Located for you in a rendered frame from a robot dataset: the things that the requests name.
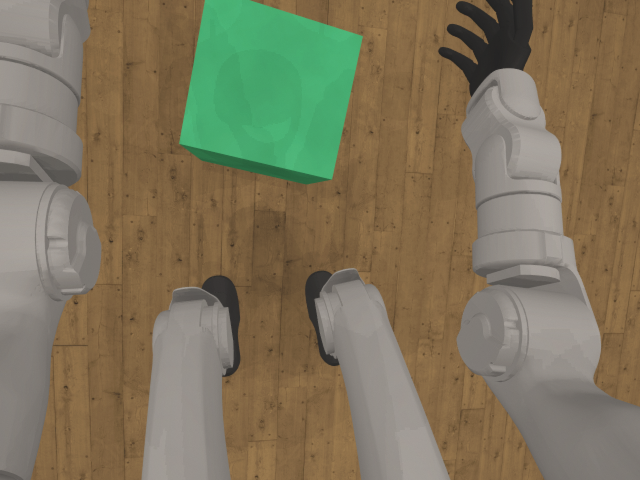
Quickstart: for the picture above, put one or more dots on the robot right upper arm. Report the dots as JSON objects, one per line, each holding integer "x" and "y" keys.
{"x": 538, "y": 351}

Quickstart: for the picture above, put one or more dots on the robot right hand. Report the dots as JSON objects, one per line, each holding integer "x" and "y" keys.
{"x": 508, "y": 41}

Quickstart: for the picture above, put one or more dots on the right robot forearm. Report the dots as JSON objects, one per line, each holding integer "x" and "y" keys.
{"x": 518, "y": 197}

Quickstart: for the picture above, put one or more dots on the robot left upper arm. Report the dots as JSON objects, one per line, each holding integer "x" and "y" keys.
{"x": 49, "y": 251}

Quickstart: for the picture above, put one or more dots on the robot left shin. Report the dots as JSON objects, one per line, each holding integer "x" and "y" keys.
{"x": 180, "y": 295}

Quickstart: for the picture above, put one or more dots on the robot right foot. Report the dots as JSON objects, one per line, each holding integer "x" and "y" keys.
{"x": 314, "y": 285}

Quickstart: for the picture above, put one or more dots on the carton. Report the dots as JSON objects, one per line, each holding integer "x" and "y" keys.
{"x": 269, "y": 91}

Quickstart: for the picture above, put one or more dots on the left robot forearm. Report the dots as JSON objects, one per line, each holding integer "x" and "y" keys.
{"x": 41, "y": 60}

